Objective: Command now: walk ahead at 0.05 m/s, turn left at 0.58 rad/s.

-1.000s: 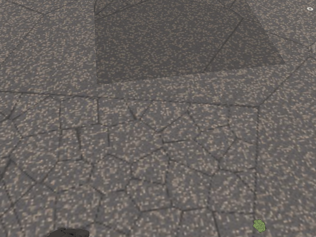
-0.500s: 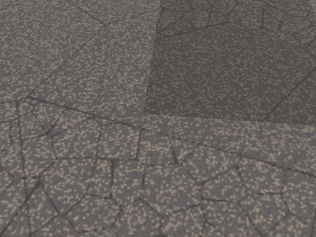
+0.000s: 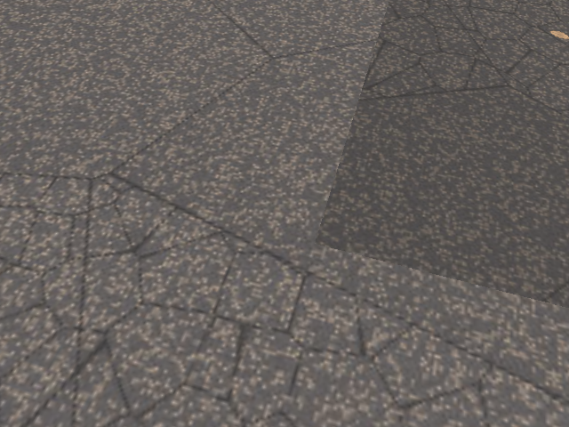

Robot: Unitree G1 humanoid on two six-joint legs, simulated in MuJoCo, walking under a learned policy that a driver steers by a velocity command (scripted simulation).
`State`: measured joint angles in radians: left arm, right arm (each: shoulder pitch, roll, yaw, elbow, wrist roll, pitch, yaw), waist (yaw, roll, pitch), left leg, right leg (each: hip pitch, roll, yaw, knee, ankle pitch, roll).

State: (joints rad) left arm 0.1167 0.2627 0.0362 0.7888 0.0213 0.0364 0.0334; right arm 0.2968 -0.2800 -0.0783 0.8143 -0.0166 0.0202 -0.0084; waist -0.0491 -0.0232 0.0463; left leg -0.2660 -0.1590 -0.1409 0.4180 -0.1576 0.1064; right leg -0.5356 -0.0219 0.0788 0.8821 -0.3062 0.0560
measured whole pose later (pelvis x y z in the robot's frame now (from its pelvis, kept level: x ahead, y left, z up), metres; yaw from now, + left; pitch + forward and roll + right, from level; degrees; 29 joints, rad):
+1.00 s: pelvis +0.00 +0.00 +0.01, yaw +31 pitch +0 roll -1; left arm 0.25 0.32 0.06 0.80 0.04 0.05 -0.02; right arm 0.28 -0.26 -0.03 0.78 -0.02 0.01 0.00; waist 0.00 -0.03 0.01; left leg -0.12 -0.10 -0.10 0.30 -0.17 0.10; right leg -0.42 -0.03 0.00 0.87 -0.31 0.03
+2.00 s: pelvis +0.18 +0.08 +0.00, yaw +6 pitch +0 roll -1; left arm 0.23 0.35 0.09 0.79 0.01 0.07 -0.01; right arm 0.14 -0.27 -0.01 0.74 -0.02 0.02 -0.05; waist 0.02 -0.05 0.09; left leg -0.23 -0.01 0.02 0.42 -0.19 0.05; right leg -0.42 0.09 0.08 1.11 -0.46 0.04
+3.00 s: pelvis +0.19 +0.07 +0.00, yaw -29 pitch +0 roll -1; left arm 0.23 0.35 0.09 0.76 0.02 0.06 -0.01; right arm 0.16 -0.28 -0.02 0.70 -0.02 0.03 -0.04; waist 0.03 -0.06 0.07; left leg -0.21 -0.04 -0.01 0.45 -0.23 0.05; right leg -0.42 0.16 0.17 0.96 -0.44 0.01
